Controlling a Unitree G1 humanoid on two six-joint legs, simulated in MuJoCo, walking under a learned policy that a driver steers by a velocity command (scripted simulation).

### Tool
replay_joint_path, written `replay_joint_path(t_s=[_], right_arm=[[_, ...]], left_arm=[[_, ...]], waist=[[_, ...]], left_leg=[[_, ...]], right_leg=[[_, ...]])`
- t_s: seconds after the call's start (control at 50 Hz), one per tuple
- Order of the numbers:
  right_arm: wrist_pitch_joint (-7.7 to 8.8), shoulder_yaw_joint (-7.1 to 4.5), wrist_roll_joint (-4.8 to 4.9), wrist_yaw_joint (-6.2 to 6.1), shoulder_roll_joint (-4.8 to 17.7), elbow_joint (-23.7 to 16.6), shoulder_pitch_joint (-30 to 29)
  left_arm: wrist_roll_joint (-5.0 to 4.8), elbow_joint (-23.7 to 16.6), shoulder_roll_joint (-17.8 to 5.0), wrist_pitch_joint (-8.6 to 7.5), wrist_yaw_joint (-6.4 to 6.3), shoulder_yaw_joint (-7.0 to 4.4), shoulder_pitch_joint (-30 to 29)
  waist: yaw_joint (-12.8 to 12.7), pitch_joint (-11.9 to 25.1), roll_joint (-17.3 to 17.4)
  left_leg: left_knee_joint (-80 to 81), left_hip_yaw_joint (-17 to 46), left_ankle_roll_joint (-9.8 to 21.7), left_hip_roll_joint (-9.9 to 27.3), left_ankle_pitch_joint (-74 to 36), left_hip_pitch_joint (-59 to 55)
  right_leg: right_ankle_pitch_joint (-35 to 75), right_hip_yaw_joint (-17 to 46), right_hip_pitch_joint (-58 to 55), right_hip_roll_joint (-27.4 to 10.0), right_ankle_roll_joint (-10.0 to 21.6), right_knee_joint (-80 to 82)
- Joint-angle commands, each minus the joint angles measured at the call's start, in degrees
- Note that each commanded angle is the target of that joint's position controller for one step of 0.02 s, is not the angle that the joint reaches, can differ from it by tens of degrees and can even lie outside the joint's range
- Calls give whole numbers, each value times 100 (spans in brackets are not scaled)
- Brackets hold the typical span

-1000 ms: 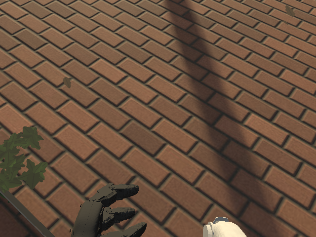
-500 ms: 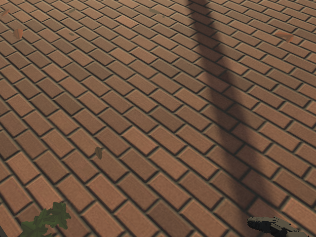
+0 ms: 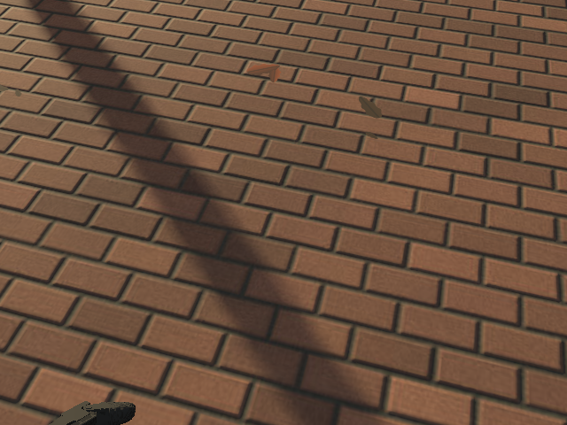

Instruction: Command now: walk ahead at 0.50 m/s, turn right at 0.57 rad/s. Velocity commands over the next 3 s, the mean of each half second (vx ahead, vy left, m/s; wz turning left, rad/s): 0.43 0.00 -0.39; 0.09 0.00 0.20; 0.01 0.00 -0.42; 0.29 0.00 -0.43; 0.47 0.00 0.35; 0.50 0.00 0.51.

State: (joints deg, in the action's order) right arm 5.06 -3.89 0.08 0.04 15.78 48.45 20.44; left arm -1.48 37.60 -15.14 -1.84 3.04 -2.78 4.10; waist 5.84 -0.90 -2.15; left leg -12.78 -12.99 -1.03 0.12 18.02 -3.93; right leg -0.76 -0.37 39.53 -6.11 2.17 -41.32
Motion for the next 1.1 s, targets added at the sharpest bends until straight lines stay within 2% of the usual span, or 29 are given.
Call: replay_joint_path(t_s=[0.02, 0.06, 0.08, 0.1, 0.12, 0.14, 0.16, 0.18, 0.2, 0.26, 0.36, 0.42, 0.48, 0.52, 0.56, 0.58, 0.6, 0.62, 0.64, 0.68, 0.72, 0.82, 0.92, 0.94, 0.96, 0.98, 1.0, 1.02, 1.1], right_arm=[[-35, -267, 82, -48, 1100, -338, -241], [-139, -327, 134, -99, 1280, -350, -277], [-192, -330, 160, -124, 1299, -392, -393], [-178, -264, 70, -164, 1139, -486, -309], [-74, 2, -207, -111, 235, -812, 173], [141, 43, -27, -46, 465, -966, -145], [264, -39, 204, 12, 760, -1127, -754], [339, 2, 194, 0, 725, -1183, -913], [351, -13, 57, -54, 740, -1129, -906], [170, -86, -69, -70, 762, -1146, -721], [56, 96, -132, -27, 308, -1106, -1237], [107, 120, -30, 80, 285, -1120, -1649], [88, 64, -3, 167, 431, -1184, -1803], [73, 2, -31, 221, 544, -1246, -1745], [67, -132, -78, 229, 790, -1128, -1077], [69, -235, -105, 196, 1138, -1125, -637], [16, -265, -169, 161, 1469, -1262, -537], [-77, -175, -129, 128, 1072, -1239, -345], [-160, -142, -40, 111, 882, -1342, -535], [-326, -100, 4, 57, 771, -1495, -1013], [-423, -125, -40, 24, 822, -1583, -1307], [-516, -191, -64, -106, 849, -1639, -1299], [-527, 68, -163, -15, 276, -1406, -1231], [-498, 106, -195, 9, 205, -1285, -978], [-471, 101, -249, 3, 248, -1252, -836], [-441, 70, -238, 1, 271, -1284, -566], [-436, 33, -241, -52, 415, -1291, -883], [-449, -16, -194, -97, 495, -1339, -1118], [-498, -69, -153, -174, 368, -1397, -1191]], left_arm=[[9, -581, -378, -67, 88, -95, -498], [31, -520, -647, -19, 73, -246, 56], [31, -288, -893, 2, 27, -401, 914], [47, -25, -1316, 61, -86, -604, 1908], [1, -20, -1970, 46, -175, -687, 1844], [29, -257, -1729, -54, -151, -582, 1979], [66, -195, -1344, -125, -139, -485, 1849], [39, -197, -1149, -170, -146, -429, 1561], [46, -256, -966, -183, -164, -365, 1157], [121, -358, -776, -221, -205, -291, 782], [161, -55, -814, -228, -350, -266, 965], [156, 188, -839, -192, -376, -237, 1330], [195, 323, -846, -169, -367, -217, 1313], [190, 380, -895, -141, -371, -235, 1221], [131, 329, -939, -78, -438, -258, 973], [210, 218, -874, -77, -477, -235, 1048], [331, 146, -585, -116, -466, -138, 1704], [311, 181, -641, -113, -394, -78, 1797], [180, 160, -899, -49, -355, -146, 1517], [150, 30, -834, 143, -403, -154, 921], [198, -34, -715, 260, -470, -159, 871], [206, 187, -513, 201, -520, -86, 1059], [225, 260, -237, 131, -389, -19, 1034], [286, 190, -322, 122, -372, -32, 903], [360, 19, -690, 109, -387, -85, 715], [338, -13, -1016, 127, -412, -161, 363], [311, -43, -815, 129, -395, -148, 322], [289, -40, -712, 114, -382, -119, 357], [154, -114, -913, 109, -422, -225, 607]], waist=[[-246, -302, 593], [-660, 152, 836], [-1154, 574, 748], [-1557, 1068, 403], [-875, 1403, -1258], [-1165, 2517, -880], [-1313, 1868, -431], [-1127, 1241, -146], [-854, 876, 165], [-432, 568, 38], [-618, 218, -73], [-929, 345, -192], [-972, 313, -193], [-869, 333, -220], [-467, 587, -179], [-350, 1036, 254], [-652, 1680, 1408], [-517, 2263, 1670], [-411, 2006, 1050], [-501, 1025, 374], [-741, 605, 628], [-665, 1120, 964], [-671, 962, 1003], [-615, 752, 906], [-445, 495, 471], [-6, 280, -507], [-198, 196, -730], [-282, 84, -724], [-453, 96, -735]], left_leg=[[-23, 326, 793, 1633, -3715, -71], [-1088, 148, 645, 1587, -5495, -237], [-2182, 3, 486, 1400, -5662, 85], [-3744, 12, 239, 1175, -4392, 1339], [-5841, 232, -135, 135, 969, 3953], [-6906, 1681, -152, -232, 1671, 4708], [-6985, 1904, -43, 90, 1072, 5224], [-6572, 1827, 46, 329, 527, 5199], [-6102, 1826, 36, 539, 216, 4854], [-5331, 1818, -99, 696, -23, 4074], [-3368, 1405, -278, 536, -1622, 3597], [-2474, 1309, -133, 313, -2841, 3170], [-2071, 1412, 113, 265, -2538, 3303], [-1897, 1393, 318, 143, -1914, 3278], [-1367, 1204, 549, -128, -2089, 2514], [-1440, 1866, 840, 379, -4068, 1572], [-1669, 3562, 1825, 1672, -6002, -160], [-1232, 4790, 2374, 2134, -5426, -771], [-1071, 4543, 2143, 1884, -3864, -380], [-667, 3912, 1711, 1477, -2004, 1064], [-374, 3486, 1422, 955, -1164, 2180], [-552, 3114, 1389, 794, -1246, 2242], [-781, 2748, 1044, 680, 183, 2688], [-849, 2647, 779, 528, 599, 2774], [-1266, 2422, 480, 269, 862, 2830], [-1475, 1847, 218, -162, 504, 2508], [-1757, 1631, 71, -195, -31, 1939], [-1834, 1592, 69, -166, -280, 1762], [-2036, 1415, 136, -155, -451, 1893]], right_leg=[[-302, -338, -225, 246, 244, 460], [-856, -625, -1136, 686, 487, 522], [-642, -705, -2294, 946, 668, 880], [-526, -57, -4051, 732, 890, 907], [-871, 2874, -5923, -767, 1754, 1188], [-1948, 4985, -6423, -1379, 2332, 2204], [-1852, 4285, -6042, -1192, 1977, 2406], [-1437, 3510, -5194, -943, 1772, 2396], [-850, 2950, -4329, -719, 1609, 2415], [113, 2338, -3057, -424, 1606, 2739], [2009, 852, -2326, 87, 1170, 2673], [1928, 665, -2598, 24, 928, 2572], [1976, 743, -3213, -274, 847, 2237], [2322, 792, -3543, -420, 778, 1822], [3003, 579, -3630, -149, 527, 784], [2131, 302, -3198, 247, 237, -379], [-1310, 33, -1487, 1008, -247, -2413], [-3707, 476, -570, 1289, -424, -3233], [-3432, 790, -292, 959, -443, -3663], [-2855, 648, -132, 663, -478, -3280], [-2504, 516, -734, 581, -492, -2199], [-1903, 392, -1457, 601, -615, -887], [-1009, 138, -2731, 526, -420, 807], [-866, 244, -2878, 482, -293, 1243], [-605, 940, -2720, -27, -65, 1565], [-961, 1359, -2082, -244, 274, 1753], [-1751, 1561, -1462, -230, 387, 2073], [-1975, 1621, -1300, -162, 322, 2149], [-1124, 1851, -1608, -97, 351, 1880]])
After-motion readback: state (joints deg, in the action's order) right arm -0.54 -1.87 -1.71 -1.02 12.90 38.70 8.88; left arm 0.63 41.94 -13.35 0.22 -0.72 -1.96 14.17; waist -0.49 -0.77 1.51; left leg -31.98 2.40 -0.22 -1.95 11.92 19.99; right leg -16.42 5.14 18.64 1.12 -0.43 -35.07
